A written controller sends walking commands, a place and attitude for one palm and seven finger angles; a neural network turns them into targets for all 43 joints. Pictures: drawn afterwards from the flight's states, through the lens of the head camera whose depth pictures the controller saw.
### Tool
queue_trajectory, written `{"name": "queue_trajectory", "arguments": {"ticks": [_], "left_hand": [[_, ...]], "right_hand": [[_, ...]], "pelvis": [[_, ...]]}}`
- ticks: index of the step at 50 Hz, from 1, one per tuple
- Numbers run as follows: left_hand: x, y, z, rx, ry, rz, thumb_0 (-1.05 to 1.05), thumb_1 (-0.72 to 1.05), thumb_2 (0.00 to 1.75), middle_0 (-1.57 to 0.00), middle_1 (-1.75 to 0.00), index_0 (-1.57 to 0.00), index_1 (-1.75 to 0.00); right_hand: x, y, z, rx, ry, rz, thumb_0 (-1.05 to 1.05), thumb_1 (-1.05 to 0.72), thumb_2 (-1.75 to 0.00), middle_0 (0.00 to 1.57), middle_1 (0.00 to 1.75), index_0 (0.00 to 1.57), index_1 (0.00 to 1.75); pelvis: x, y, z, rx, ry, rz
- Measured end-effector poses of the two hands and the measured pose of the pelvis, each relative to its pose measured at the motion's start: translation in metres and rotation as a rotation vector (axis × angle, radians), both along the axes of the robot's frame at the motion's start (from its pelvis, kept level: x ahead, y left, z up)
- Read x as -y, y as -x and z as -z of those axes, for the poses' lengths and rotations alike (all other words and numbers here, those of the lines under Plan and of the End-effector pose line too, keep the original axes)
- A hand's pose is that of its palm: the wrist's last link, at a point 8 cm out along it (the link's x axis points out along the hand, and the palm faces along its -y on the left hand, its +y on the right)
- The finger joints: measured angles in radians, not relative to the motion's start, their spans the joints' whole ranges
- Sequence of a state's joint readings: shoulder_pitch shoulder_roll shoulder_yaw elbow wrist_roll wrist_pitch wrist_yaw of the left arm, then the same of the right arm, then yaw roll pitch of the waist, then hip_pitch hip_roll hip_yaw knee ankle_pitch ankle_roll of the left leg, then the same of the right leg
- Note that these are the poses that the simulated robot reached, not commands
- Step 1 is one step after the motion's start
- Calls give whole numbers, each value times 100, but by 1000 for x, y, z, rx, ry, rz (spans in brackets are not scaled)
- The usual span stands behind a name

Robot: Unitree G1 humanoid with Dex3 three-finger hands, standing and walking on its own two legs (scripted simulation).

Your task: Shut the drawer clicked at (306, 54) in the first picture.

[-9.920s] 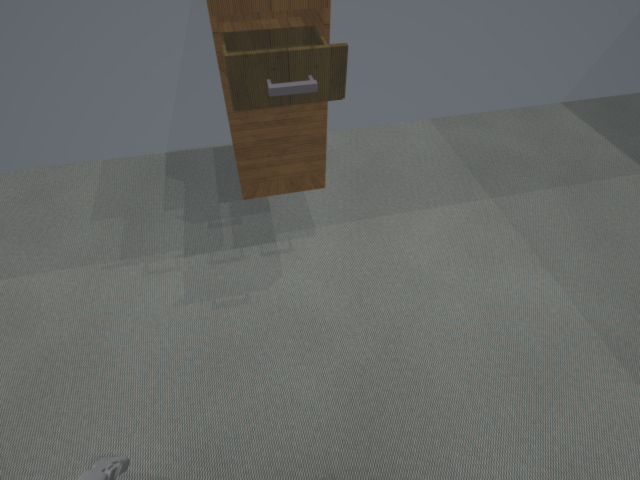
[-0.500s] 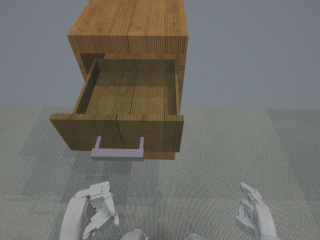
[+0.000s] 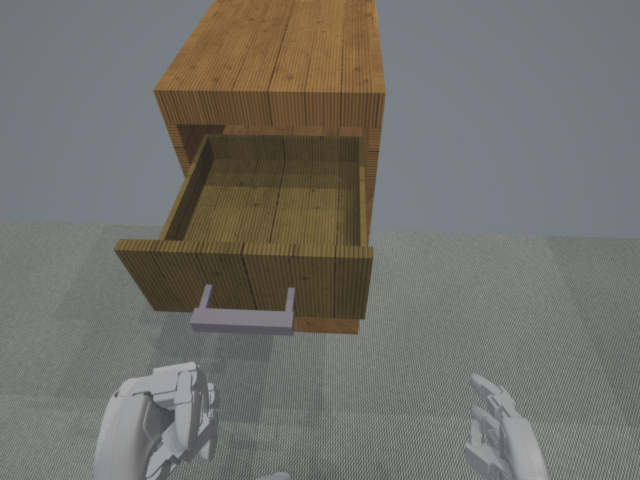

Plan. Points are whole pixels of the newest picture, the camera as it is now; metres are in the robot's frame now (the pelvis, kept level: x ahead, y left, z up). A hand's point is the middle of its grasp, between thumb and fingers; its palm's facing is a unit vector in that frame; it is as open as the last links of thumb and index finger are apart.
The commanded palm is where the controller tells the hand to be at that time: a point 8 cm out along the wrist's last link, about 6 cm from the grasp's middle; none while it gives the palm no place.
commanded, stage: raise the hand and make a fist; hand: left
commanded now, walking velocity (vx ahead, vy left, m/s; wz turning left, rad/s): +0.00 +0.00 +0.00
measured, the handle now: (246, 307) +0.35 +0.13 +0.00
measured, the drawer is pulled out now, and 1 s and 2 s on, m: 0.30 0.30 0.30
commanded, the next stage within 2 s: bring the fist close to the handle in 0.22 s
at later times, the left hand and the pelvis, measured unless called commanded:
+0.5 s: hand (248, 439) +0.16 +0.08 +0.07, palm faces -0.07 -1.00 -0.02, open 3.3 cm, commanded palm +0.14 +0.15 +0.08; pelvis +0.00 -0.01 +0.00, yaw -1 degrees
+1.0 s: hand (243, 386) +0.22 +0.10 +0.04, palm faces +0.03 -1.00 +0.00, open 3.3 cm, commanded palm +0.19 +0.15 +0.03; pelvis +0.00 +0.00 -0.03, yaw -1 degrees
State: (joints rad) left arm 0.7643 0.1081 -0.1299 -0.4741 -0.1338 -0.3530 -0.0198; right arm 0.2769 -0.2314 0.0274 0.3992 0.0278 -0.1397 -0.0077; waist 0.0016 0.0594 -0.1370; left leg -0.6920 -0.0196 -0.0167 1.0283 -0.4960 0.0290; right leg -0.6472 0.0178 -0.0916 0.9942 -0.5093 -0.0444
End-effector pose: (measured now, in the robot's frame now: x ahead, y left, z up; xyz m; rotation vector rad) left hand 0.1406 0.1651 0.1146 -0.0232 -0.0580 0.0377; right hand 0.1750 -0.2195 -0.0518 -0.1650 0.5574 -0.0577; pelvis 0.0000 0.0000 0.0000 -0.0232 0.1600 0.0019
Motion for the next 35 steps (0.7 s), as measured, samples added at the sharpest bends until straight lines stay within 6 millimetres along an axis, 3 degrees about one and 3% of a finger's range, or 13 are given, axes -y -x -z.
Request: {"name": "queue_trajectory", "arguments": {"ticks": [4, 8, 13, 18, 22, 25, 31, 35], "left_hand": [[19, -4, 14, -72, -14, 112, 2, 91, 90, -140, -160, -140, -160], [14, -2, 27, -167, -60, 110, 2, 90, 90, -140, -160, -140, -160], [-3, 0, 11, -87, -45, -19, 2, 90, 90, -140, -160, -140, -160], [12, -2, 2, -8, -6, 22, 2, 91, 90, -140, -160, -140, -160], [27, -3, 24, -107, -24, 110, 2, 91, 90, -140, -160, -140, -160], [25, -5, 41, -173, -44, 111, 2, 90, 90, -140, -160, -140, -160], [5, -21, 42, -69, -44, -1, 2, 90, 90, -140, -160, -140, -160], [12, -36, 42, -10, -24, 32, 2, 90, 90, -140, -160, -140, -160]], "right_hand": [[7, 6, 2, -19, 5, 23, 1, -90, -90, 21, 30, 21, 30], [11, 10, 2, -33, -1, 58, 1, -90, -90, 21, 30, 21, 30], [12, 10, 2, -18, -5, 51, 1, -90, -90, 20, 30, 20, 30], [10, 7, 3, -6, -3, 19, 1, -90, -90, 20, 30, 20, 30], [10, 4, 3, -12, -1, 18, 1, -90, -90, 21, 30, 21, 30], [10, 4, 4, -16, 4, 19, 1, -90, -90, 21, 30, 21, 30], [11, 5, 15, -37, 17, 7, 1, -90, -90, 21, 30, 21, 30], [12, 7, 25, -63, 20, -1, 1, -90, -90, 21, 30, 21, 30]], "pelvis": [[1, 2, 0, -1, -6, 6], [3, 1, -1, 2, -15, 20], [5, -1, -2, 5, -11, 15], [5, 1, 0, 1, -8, 6], [5, 3, 1, -4, -14, 9], [6, 4, 3, -15, -17, 13], [8, 5, 10, -43, -11, 11], [7, 5, 15, -60, -6, 7]]}}
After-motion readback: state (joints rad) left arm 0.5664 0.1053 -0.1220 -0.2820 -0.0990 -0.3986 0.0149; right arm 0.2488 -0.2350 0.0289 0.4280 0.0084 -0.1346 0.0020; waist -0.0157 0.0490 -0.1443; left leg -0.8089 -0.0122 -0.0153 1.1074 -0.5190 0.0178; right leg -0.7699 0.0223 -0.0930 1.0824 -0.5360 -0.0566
